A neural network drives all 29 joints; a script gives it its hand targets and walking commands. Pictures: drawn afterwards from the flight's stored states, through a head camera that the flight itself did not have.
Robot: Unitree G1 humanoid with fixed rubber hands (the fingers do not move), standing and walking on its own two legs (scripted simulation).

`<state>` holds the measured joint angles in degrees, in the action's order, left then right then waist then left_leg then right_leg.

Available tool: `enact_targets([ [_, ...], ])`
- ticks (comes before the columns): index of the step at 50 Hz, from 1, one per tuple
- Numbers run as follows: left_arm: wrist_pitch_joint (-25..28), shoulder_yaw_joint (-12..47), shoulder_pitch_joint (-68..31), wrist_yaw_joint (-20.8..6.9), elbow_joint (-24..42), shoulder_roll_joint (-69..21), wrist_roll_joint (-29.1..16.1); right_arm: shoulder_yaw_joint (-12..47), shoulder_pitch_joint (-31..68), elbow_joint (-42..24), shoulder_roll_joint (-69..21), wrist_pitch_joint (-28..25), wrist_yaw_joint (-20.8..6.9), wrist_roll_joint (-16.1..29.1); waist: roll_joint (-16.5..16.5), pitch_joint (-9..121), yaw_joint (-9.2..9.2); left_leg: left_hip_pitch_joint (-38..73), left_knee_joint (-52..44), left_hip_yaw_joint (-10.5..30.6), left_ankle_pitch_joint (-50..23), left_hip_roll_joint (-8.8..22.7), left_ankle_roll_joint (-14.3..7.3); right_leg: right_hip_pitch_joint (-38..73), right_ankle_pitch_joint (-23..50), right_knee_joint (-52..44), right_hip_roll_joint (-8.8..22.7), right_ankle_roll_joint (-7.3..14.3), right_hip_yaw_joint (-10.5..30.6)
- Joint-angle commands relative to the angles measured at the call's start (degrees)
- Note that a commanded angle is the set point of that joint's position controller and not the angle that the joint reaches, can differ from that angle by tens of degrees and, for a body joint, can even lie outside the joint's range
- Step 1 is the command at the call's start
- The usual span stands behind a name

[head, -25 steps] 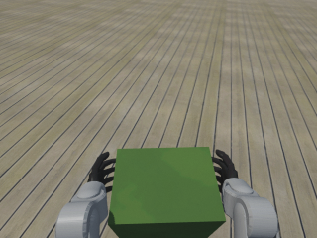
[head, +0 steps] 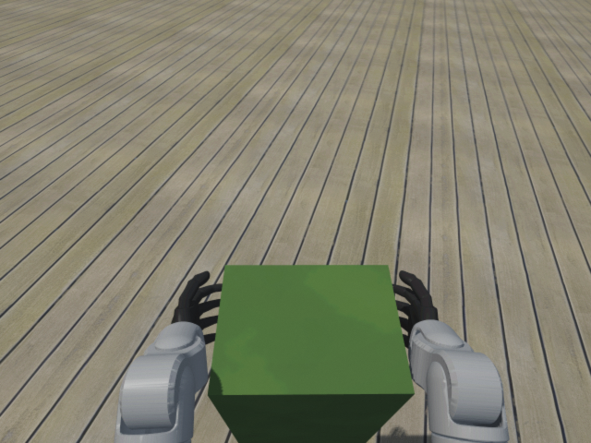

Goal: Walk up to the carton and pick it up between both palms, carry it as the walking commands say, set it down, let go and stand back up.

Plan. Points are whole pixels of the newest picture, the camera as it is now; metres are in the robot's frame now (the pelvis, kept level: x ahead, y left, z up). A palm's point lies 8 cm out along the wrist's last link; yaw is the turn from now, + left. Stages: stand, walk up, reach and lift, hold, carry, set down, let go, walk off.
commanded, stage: carry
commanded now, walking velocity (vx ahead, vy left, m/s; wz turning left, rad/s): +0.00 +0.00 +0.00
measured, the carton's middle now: (304, 365) +0.25 +0.00 +0.00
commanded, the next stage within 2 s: hold in 1.88 s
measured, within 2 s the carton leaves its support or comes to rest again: neither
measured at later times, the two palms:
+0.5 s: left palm (215, 327) +0.28 +0.12 +0.05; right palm (426, 326) +0.29 -0.16 +0.05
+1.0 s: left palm (217, 329) +0.28 +0.12 +0.04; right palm (428, 330) +0.29 -0.17 +0.04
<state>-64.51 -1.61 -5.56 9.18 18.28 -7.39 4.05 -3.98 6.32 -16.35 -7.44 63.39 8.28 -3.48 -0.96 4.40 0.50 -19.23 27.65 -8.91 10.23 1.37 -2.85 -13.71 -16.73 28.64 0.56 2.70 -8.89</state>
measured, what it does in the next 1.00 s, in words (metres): stands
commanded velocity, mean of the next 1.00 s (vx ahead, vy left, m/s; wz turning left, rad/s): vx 0.00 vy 0.00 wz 0.00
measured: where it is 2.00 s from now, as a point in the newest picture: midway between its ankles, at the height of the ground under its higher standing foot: outside the picture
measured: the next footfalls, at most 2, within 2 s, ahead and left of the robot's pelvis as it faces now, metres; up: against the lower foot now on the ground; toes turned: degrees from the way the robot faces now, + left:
none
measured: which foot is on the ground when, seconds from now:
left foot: down 0.00-1.00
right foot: down 0.00-1.00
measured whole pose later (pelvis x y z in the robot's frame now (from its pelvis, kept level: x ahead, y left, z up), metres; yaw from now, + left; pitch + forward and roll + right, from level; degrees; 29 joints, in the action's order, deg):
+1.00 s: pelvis +0.01 -0.02 +0.00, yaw +0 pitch +2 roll +0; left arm -45.2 -4.4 -7.5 6.3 -0.3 -7.5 6.3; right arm -5.7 8.4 1.4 -7.6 45.0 6.5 -6.6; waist -0.5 4.0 0.6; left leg -19.8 29.5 -8.4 11.5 3.2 -0.9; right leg -13.9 -18.0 29.6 -1.2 4.6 -9.2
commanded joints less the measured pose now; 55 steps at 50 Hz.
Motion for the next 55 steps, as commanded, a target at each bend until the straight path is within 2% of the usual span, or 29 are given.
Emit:
enact_targets([
  [1, 3.7, 30.9, -23.7, -8.8, 5.9, -48.7, -14.4, 30.0, 23.3, -5.4, -48.8, -3.0, -8.2, 13.5, 1.1, 13.5, 0.02, 9.4, -3.2, 7.1, -6.7, 6.7, 0.8, 0.5, 10.0, -4.8, 6.6, 1.0, 5.6],
  [20, 15.8, 23.8, -25.2, -10.5, -7.1, -43.6, -9.1, 25.0, 25.5, 6.5, -44.0, -15.2, -9.7, 8.4, 0.0, 15.6, 0.30, 8.7, -0.4, 5.5, -9.1, 6.4, 0.9, 2.5, 19.3, -4.0, 8.2, 0.6, 6.0],
  [31, 19.9, 23.5, -24.4, -11.1, -8.7, -42.0, -8.3, 25.3, 25.0, 7.9, -42.4, -19.2, -10.0, 7.6, -0.6, 16.3, 0.39, 8.2, 1.0, 5.0, -8.8, 6.1, 0.7, 3.5, 23.4, -3.9, 9.1, 0.4, 6.9],
  [38, 20.9, 23.0, -24.4, -11.2, -9.6, -41.2, -8.0, 24.7, 25.0, 8.7, -41.3, -20.2, -10.1, 7.3, -0.5, 15.9, 0.34, 8.1, 1.0, 5.1, -8.2, 6.3, 0.5, 3.4, 22.9, -4.2, 8.7, 0.6, 7.3],
  [55, 21.5, 21.2, -24.3, -10.2, -11.1, -39.9, -7.8, 22.4, 25.0, 9.8, -38.9, -20.7, -9.6, 7.1, 0.5, 14.9, 0.21, 8.1, -0.2, 5.9, -6.9, 6.9, -0.1, 1.8, 16.4, -4.6, 8.1, 1.1, 7.6],
])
